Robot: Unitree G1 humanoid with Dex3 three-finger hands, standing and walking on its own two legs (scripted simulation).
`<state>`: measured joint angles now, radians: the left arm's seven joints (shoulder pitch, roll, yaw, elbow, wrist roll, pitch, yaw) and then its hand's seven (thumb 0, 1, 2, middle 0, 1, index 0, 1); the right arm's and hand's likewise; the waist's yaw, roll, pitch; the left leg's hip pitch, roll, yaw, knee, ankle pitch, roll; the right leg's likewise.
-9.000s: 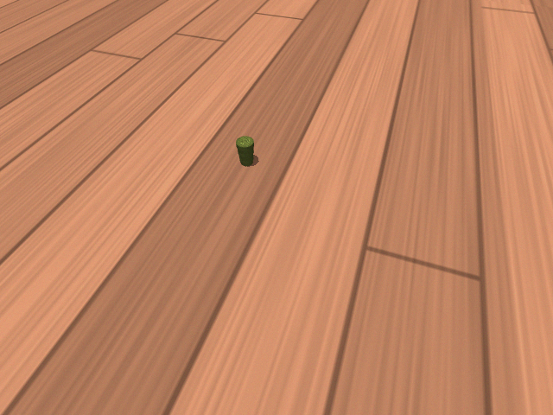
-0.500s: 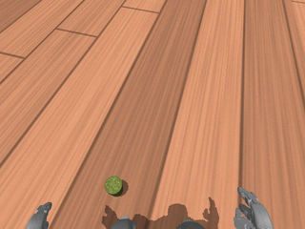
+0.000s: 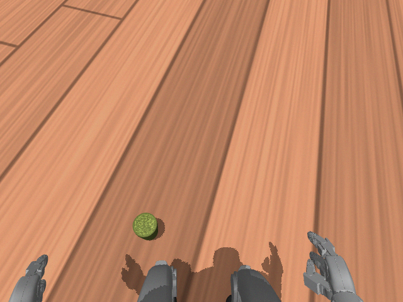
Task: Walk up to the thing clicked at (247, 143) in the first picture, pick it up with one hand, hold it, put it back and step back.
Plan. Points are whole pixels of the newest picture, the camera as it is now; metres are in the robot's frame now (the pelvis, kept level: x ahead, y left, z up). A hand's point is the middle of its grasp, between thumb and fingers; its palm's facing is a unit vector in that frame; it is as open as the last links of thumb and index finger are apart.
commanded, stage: go down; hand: left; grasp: from the side
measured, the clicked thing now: (147, 228) +0.39 +0.21 -0.60
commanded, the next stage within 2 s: approach in 2.00 s
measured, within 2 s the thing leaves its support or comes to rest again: neither
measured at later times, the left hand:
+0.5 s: hand (61, 251) +0.25 +0.35 -0.21, palm faces +0.16 -0.96 -0.24, open 16.9 cm
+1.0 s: hand (61, 237) +0.29 +0.38 -0.25, palm faces +0.15 -0.97 -0.18, open 16.9 cm
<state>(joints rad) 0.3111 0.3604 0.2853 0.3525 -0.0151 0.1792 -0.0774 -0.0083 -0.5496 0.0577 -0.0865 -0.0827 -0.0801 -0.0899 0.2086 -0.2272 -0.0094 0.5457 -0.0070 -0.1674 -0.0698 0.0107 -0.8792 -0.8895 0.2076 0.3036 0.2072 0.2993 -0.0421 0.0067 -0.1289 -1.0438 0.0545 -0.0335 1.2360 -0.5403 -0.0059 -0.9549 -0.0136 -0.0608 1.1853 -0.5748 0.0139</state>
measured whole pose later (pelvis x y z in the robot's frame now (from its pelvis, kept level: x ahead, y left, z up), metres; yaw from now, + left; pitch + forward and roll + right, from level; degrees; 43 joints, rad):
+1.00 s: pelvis -0.07 +0.00 -0.22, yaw -5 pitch +34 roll -6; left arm -0.39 0.76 0.76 0.97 -0.19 -0.41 -0.62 -0.01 -0.42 0.13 -0.04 -0.11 -0.04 -0.11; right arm 0.07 -0.33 0.05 0.70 -0.04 -0.16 -0.04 0.01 -0.91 -0.90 0.21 0.30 0.21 0.30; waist -0.03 -0.03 -0.13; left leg -1.98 0.07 -0.10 2.05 -0.66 -0.01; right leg -1.88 0.01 -0.08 2.00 -0.72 0.01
